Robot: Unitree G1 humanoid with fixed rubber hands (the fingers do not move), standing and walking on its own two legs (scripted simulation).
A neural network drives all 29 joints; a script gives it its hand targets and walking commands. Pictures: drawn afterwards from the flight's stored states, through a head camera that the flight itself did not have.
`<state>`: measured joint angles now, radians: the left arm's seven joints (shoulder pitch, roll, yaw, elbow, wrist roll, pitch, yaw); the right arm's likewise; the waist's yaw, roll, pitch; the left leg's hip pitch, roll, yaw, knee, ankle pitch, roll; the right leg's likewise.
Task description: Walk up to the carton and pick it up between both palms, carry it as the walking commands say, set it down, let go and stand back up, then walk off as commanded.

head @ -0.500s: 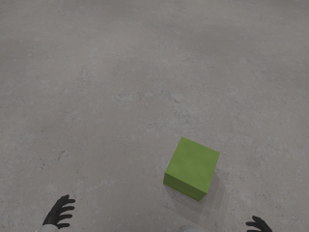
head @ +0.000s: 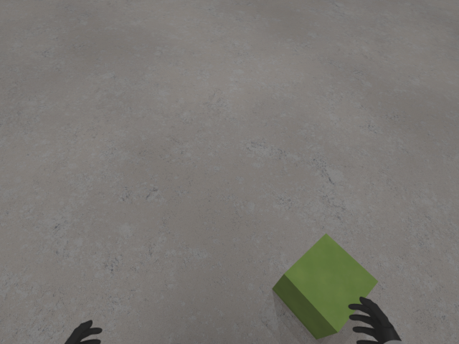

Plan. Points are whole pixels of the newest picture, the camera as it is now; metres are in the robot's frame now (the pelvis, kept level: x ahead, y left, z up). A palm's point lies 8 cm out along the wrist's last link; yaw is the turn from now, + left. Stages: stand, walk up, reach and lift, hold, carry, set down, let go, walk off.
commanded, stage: walk off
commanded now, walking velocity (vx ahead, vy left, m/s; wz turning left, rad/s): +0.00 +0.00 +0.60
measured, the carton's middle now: (321, 285) +0.38 -0.40 -0.65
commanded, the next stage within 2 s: stand in 0.88 s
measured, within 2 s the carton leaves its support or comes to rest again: neither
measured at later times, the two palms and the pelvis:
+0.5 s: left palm out of the picture +0.11 +0.26 -0.07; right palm out of the picture +0.13 -0.29 -0.10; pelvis +0.00 -0.03 +0.01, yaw +15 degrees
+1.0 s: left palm out of the picture -0.12 +0.25 -0.12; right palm (307, 267) +0.25 -0.14 -0.06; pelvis -0.02 -0.02 +0.01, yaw +34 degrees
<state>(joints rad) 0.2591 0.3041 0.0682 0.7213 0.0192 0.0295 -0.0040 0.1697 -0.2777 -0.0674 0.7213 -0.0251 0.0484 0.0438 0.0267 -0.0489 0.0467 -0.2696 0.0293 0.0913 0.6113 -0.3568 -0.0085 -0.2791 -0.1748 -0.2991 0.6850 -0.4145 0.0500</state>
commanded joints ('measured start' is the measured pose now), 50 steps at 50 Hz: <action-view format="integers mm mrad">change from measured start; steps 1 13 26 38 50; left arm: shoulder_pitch -42 -24 31 12 -37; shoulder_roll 29 37 176 98 45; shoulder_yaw -6 7 22 18 -4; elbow -115 -114 -125 -125 -142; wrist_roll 9 5 8 12 -4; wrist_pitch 18 40 -5 -26 25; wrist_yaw -5 7 60 32 -1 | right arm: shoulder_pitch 160 154 63 -21 106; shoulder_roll -216 -184 -98 -61 -109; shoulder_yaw -58 -38 -27 -16 -17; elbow -25 -37 -122 -135 -79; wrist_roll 17 10 3 12 11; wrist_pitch -28 -29 -15 4 -37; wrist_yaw -32 -59 -55 18 -34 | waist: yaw -69 -33 27 23 -74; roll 213 198 -187 -137 184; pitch -43 -112 -82 -99 -42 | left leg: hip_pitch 214 181 -349 -177 193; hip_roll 319 131 -75 5 256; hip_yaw -370 -313 -205 -58 -303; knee -196 -210 414 230 -256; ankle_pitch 847 719 -233 -123 677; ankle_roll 162 104 -20 -89 139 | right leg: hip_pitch -314 -286 218 179 -278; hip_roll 16 101 -297 -149 20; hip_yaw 239 292 590 245 264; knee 394 366 -413 -329 304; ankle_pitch -174 86 374 496 -78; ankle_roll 38 39 -158 -182 32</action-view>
